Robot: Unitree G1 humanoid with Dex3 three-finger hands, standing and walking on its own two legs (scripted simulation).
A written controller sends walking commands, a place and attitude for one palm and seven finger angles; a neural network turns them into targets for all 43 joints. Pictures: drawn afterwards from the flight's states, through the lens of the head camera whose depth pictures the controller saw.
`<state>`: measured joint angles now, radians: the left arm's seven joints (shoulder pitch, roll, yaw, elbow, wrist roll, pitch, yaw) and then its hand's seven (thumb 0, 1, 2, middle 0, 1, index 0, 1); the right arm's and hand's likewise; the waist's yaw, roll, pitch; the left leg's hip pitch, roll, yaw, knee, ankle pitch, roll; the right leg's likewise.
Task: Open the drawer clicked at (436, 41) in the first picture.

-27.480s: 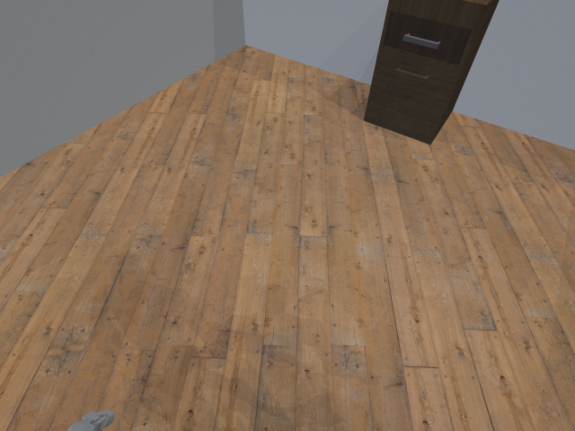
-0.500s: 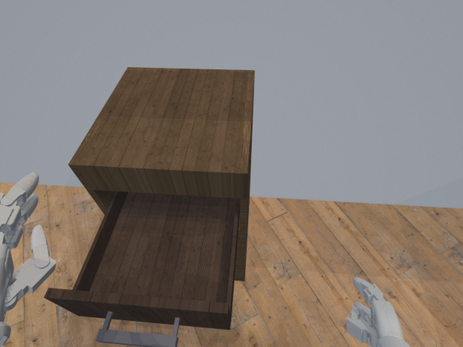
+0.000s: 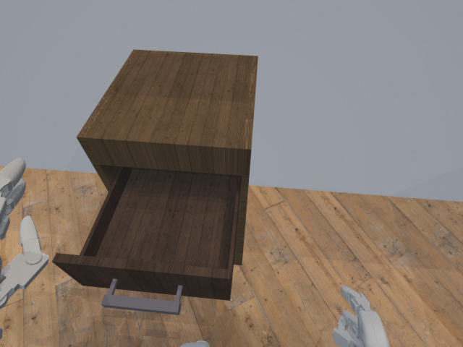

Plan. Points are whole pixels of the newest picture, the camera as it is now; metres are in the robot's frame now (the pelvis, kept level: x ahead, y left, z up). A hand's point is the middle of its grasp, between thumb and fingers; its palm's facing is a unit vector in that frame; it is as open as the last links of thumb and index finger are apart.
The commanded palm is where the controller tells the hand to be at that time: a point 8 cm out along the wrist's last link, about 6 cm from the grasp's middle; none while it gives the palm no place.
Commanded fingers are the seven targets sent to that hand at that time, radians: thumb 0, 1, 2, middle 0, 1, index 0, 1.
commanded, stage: step back with the hand held close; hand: left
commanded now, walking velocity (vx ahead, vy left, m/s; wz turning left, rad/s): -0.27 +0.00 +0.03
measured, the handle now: (144, 295) +0.25 +0.22 -0.20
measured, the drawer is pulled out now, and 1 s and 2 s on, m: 0.28 0.28 0.28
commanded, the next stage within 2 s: stop stepping back and stand still in 0.72 s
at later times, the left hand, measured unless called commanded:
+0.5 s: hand out of the picture +0.13 +0.25 +0.18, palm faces +0.36 -0.83 -0.44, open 7.4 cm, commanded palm +0.06 +0.30 +0.19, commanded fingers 0.00 0.90 0.90 -0.20 -0.30 -0.20 -0.30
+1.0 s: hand out of the picture +0.05 +0.20 +0.18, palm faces +0.14 -0.80 -0.58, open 7.4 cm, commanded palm -0.01 +0.26 +0.19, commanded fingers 0.00 0.90 0.90 -0.20 -0.30 -0.20 -0.30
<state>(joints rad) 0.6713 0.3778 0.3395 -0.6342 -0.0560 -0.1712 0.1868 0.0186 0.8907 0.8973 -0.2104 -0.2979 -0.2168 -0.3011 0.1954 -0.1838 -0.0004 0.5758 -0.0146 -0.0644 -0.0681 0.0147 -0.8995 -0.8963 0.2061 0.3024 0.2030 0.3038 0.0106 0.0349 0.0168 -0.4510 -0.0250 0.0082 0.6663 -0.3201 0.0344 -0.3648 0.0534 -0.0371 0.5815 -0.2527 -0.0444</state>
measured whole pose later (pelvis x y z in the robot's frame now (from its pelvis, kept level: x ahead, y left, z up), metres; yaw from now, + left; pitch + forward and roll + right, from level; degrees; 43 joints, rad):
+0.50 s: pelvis -0.06 +0.01 +0.00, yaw +2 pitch +2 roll +0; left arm 0.63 0.41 0.37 -0.65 -0.04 -0.28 0.17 0.02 0.89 0.90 -0.21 -0.30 -0.22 -0.30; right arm 0.17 -0.19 -0.03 0.60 0.00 -0.09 -0.03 0.01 -0.90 -0.90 0.20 0.30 0.20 0.30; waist -0.01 -0.04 0.03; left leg -0.45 -0.02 -0.02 0.71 -0.42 0.02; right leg -0.44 0.00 -0.04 0.54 -0.14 -0.02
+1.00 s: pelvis -0.16 -0.01 +0.01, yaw -3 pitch +4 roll -1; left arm 0.76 0.49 0.44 -0.71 -0.08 -0.25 0.10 0.02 0.89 0.90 -0.21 -0.30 -0.22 -0.30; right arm 0.17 -0.18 -0.02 0.60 0.02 -0.05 0.00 0.01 -0.90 -0.90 0.21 0.30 0.20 0.30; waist -0.03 0.00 0.06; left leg -0.60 0.03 -0.01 0.85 -0.35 -0.01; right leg -0.19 0.02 -0.02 0.48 -0.35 -0.01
